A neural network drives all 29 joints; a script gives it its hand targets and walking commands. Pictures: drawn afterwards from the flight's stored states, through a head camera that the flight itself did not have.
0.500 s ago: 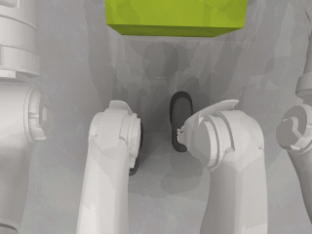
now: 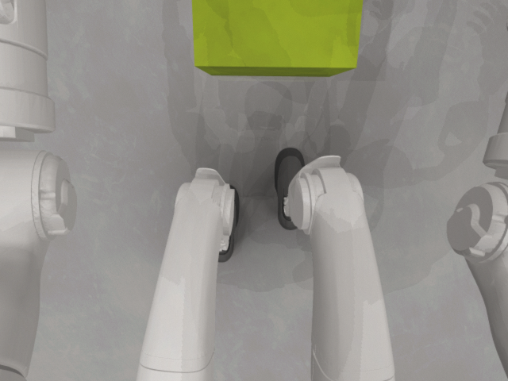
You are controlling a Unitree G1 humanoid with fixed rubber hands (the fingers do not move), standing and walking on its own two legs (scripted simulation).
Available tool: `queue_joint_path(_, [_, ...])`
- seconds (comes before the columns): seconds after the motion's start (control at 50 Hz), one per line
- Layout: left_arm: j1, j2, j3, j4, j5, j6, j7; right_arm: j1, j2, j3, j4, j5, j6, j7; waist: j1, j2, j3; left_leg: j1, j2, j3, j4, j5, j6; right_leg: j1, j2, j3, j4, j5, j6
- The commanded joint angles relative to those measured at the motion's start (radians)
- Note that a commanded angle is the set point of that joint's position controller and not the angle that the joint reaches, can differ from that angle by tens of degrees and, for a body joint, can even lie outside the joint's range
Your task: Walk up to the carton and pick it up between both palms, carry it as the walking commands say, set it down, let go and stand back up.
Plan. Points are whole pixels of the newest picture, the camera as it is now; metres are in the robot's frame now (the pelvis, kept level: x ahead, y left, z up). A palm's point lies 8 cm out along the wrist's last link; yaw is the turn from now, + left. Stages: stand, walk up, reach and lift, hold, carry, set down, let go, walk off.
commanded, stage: set down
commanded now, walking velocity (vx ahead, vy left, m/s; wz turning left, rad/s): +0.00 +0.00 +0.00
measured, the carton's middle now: (274, 3) +0.58 -0.05 -0.43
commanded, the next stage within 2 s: let go in 0.34 s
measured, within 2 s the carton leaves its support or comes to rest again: neither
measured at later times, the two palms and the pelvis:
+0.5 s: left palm out of the picture +0.58 +0.18 +0.01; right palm out of the picture +0.52 -0.28 -0.01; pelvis +0.00 +0.00 +0.11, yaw +0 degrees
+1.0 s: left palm out of the picture +0.38 +0.19 +0.08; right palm out of the picture +0.33 -0.29 +0.09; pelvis +0.05 +0.00 +0.18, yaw -1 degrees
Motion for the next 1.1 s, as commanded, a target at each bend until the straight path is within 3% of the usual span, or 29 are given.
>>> queue_joint_path(0.0, [-0.238,0.179,0.111,-0.092,-0.014,-0.015,-0.028,-0.206,-0.145,0.178,-0.088,0.051,-0.012,0.009,0.004,0.005,-2.078,0.188,0.047,-0.056,-0.419,0.286,-0.025,1.323,-0.016,0.19,-0.206,0.494,0.037])
queue_joint_path(0.04, [-0.178,0.186,0.097,-0.054,-0.003,-0.02,-0.03,-0.187,-0.16,0.13,-0.066,0.039,-0.017,0.006,-0.008,0.047,-2.06,0.211,0.04,-0.067,-0.456,0.331,-0.037,1.308,-0.004,0.173,-0.234,0.525,0.033])
queue_joint_path(0.08, [-0.189,0.19,0.084,-0.054,-0.011,-0.021,-0.035,-0.267,-0.207,0.118,-0.184,0.023,-0.027,0.003,-0.039,-0.005,-2.138,0.276,0.041,-0.078,-0.482,0.346,-0.028,1.401,-0.001,0.173,-0.271,0.578,0.045])
queue_joint_path(0.1, [-0.292,0.199,0.094,-0.133,-0.027,-0.02,-0.039,-0.296,-0.205,0.151,-0.152,0.028,-0.014,0.005,-0.015,0.005,-2.094,0.225,0.038,-0.044,-0.494,0.294,-0.047,1.421,-0.009,0.201,-0.319,0.518,0.035])
queue_joint_path(0.12, [-0.262,0.211,0.104,-0.165,0.001,-0.02,-0.029,-0.249,-0.204,0.122,-0.13,0.027,-0.016,0.004,-0.054,0.019,-2.13,0.225,0.042,-0.055,-0.536,0.296,-0.041,1.523,-0.008,0.212,-0.321,0.56,0.027])
queue_joint_path(0.16, [-0.216,0.223,0.172,-0.047,0.011,-0.018,-0.037,-0.287,-0.196,0.147,-0.152,0.019,-0.017,0.001,0.016,-0.075,-2.104,0.12,0.032,-0.038,-0.541,0.325,-0.038,1.628,-0.013,0.237,-0.351,0.614,0.044])
queue_joint_path(0.18, [-0.17,0.199,0.141,0.009,0.005,-0.021,-0.045,-0.24,-0.15,0.159,-0.095,0.016,-0.024,0.005,-0.016,-0.078,-2.043,0.105,0.043,-0.068,-0.578,0.302,-0.029,1.625,-0.023,0.223,-0.368,0.604,0.052])
queue_joint_path(0.22, [-0.275,0.26,0.123,-0.132,0.016,-0.045,-0.047,-0.299,-0.174,0.156,-0.155,0.029,-0.027,-0.005,-0.008,-0.03,-2.115,0.255,0.049,-0.067,-0.632,0.316,-0.014,1.654,-0.028,0.245,-0.408,0.615,0.058])
queue_joint_path(0.24, [-0.285,0.25,0.099,-0.145,0.004,-0.047,-0.038,-0.278,-0.19,0.138,-0.101,0.024,-0.027,-0.008,-0.052,-0.009,-2.181,0.303,0.046,-0.07,-0.627,0.338,-0.03,1.66,-0.022,0.226,-0.4,0.626,0.057])
queue_joint_path(0.26, [-0.248,0.211,0.084,0.031,0.015,-0.04,-0.045,-0.259,-0.156,0.182,0.029,0.014,-0.027,-0.002,-0.025,0.014,-1.917,0.176,0.062,-0.074,-0.645,0.248,-0.032,1.531,-0.034,0.242,-0.441,0.525,0.049])
queue_joint_path(0.3, [-0.216,0.186,0.084,0.061,0.003,-0.045,-0.055,-0.252,-0.123,0.195,0.048,0.014,-0.03,0.009,-0.031,-0.043,-1.931,0.196,0.067,-0.074,-0.681,0.255,-0.031,1.594,-0.03,0.236,-0.487,0.465,0.06])
queue_joint_path(0.32, [-0.187,0.189,0.102,0.118,0.046,-0.053,-0.057,-0.245,-0.134,0.175,0.087,0.003,-0.047,0.011,-0.014,0.022,-1.892,0.25,0.066,-0.089,-0.697,0.255,-0.025,1.491,-0.037,0.217,-0.491,0.448,0.063])
queue_joint_path(0.38, [-0.199,0.214,0.114,0.031,0.049,-0.082,-0.059,-0.289,-0.156,0.159,-0.041,-0.019,-0.077,0.019,-0.009,-0.024,-1.955,0.313,0.06,-0.082,-0.718,0.275,-0.026,1.535,-0.028,0.186,-0.519,0.451,0.069])
queue_joint_path(0.4, [-0.192,0.202,0.077,0.068,0.038,-0.078,-0.058,-0.26,-0.158,0.162,0.046,-0.036,-0.075,0.02,-0.052,-0.009,-1.913,0.338,0.067,-0.095,-0.72,0.223,-0.024,1.485,-0.037,0.175,-0.527,0.371,0.07])
queue_joint_path(0.42, [-0.177,0.168,0.067,0.062,0.044,-0.08,-0.064,-0.216,-0.104,0.218,0.078,-0.017,-0.068,0.027,-0.01,0.008,-1.872,0.324,0.075,-0.071,-0.744,0.261,-0.028,1.501,-0.041,0.206,-0.564,0.399,0.062])
queue_joint_path(0.48, [-0.029,0.171,0.076,-0.036,0.061,-0.098,-0.054,-0.069,-0.136,0.183,0.019,-0.059,-0.086,0.016,-0.034,-0.001,-2.036,0.288,0.058,-0.063,-0.755,0.355,-0.04,1.768,-0.031,0.227,-0.544,0.613,0.057])
queue_joint_path(0.52, [0.106,0.225,0.103,-0.18,0.071,-0.091,-0.019,0.034,-0.218,0.16,-0.179,-0.07,-0.087,0.017,-0.041,-0.041,-2.343,0.521,0.049,-0.077,-0.761,0.464,-0.031,1.915,-0.015,0.202,-0.554,0.672,0.067])
queue_joint_path(0.54, [0.106,0.145,0.061,-0.234,0.069,-0.083,-0.001,0.079,-0.193,0.213,-0.137,-0.051,-0.085,0.032,-0.014,0.029,-2.236,0.517,0.063,-0.082,-0.788,0.435,-0.038,1.831,-0.021,0.22,-0.562,0.617,0.047])
queue_joint_path(0.56, [0.26,0.149,0.075,-0.249,0.1,-0.092,0.014,0.178,-0.146,0.219,-0.257,-0.047,-0.089,0.041,-0.007,0.001,-2.261,0.62,0.047,-0.103,-0.814,0.493,-0.022,1.827,-0.008,0.182,-0.578,0.64,0.061])
queue_joint_path(0.64, [0.456,0.025,0.071,-0.405,0.1,-0.097,0.053,0.396,-0.167,0.254,-0.329,-0.043,-0.113,0.096,-0.002,-0.016,-2.014,0.628,0.058,-0.12,-0.869,0.448,-0.017,1.791,-0.003,0.195,-0.655,0.556,0.045])
queue_joint_path(0.68, [0.358,0.013,0.083,-0.48,0.087,-0.108,0.056,0.328,-0.189,0.242,-0.376,-0.03,-0.131,0.12,-0.015,-0.005,-1.923,0.688,0.075,-0.132,-0.864,0.444,-0.02,1.703,0.009,0.181,-0.656,0.551,0.047])
queue_joint_path(0.74, [0.59,-0.056,0.098,-0.503,0.121,-0.128,0.061,0.595,-0.11,0.298,-0.343,-0.005,-0.148,0.144,0.034,0.033,-1.843,0.695,0.075,-0.114,-0.893,0.468,-0.03,1.825,-0.012,0.227,-0.688,0.625,0.038])
queue_joint_path(0.76, [0.617,-0.019,0.121,-0.439,0.137,-0.132,0.057,0.584,-0.097,0.274,-0.376,-0.034,-0.157,0.141,0.008,-0.035,-1.828,0.674,0.076,-0.13,-0.882,0.446,-0.016,1.822,-0.006,0.196,-0.676,0.643,0.059])
queue_joint_path(0.82, [1.01,-0.083,0.09,-0.468,0.167,-0.158,0.043,0.951,-0.038,0.3,-0.446,-0.051,-0.176,0.136,0.034,-0.096,-1.873,0.836,0.072,-0.105,-0.917,0.491,-0.002,1.951,-0.004,0.185,-0.731,0.651,0.085])
queue_joint_path(0.84, [0.964,-0.085,0.106,-0.461,0.189,-0.176,0.046,0.861,-0.049,0.283,-0.5,-0.051,-0.191,0.141,0.055,-0.109,-1.793,0.719,0.061,-0.092,-0.929,0.443,-0.003,1.972,-0.001,0.219,-0.741,0.67,0.08])
queue_joint_path(0.88, [1.081,-0.159,0.029,-0.473,0.156,-0.19,0.031,1.059,0.026,0.326,-0.398,-0.025,-0.197,0.149,0.029,-0.057,-1.606,0.814,0.087,-0.119,-0.981,0.397,0.006,1.893,-0.007,0.197,-0.78,0.56,0.085])
queue_joint_path(0.92, [1.057,-0.121,0.064,-0.537,0.194,-0.242,0.024,1.042,0.049,0.278,-0.497,-0.046,-0.236,0.144,0.039,-0.087,-1.523,0.844,0.082,-0.111,-1.028,0.409,0.005,1.861,0.004,0.182,-0.817,0.566,0.095])
queue_joint_path(1.04, [1.23,-0.252,0.039,-0.21,0.2,-0.273,-0.021,1.219,0.107,0.341,-0.234,-0.081,-0.267,0.171,0.035,-0.093,-0.828,0.766,0.13,-0.084,-1.133,0.131,-0.021,1.626,-0.031,0.202,-0.991,0.141,0.09])
queue_joint_path(1.08, [1.288,-0.264,0.062,-0.274,0.219,-0.288,-0.025,1.27,0.099,0.324,-0.308,-0.104,-0.282,0.176,0.036,-0.076,-0.857,0.857,0.131,-0.088,-1.174,0.126,-0.018,1.729,-0.042,0.201,-1.04,0.082,0.09])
